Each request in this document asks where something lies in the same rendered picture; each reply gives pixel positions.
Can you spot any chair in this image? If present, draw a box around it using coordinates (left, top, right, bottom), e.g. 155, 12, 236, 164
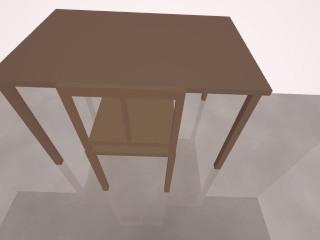
55, 82, 186, 193

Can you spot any table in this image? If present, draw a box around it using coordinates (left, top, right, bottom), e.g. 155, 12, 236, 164
0, 9, 273, 170

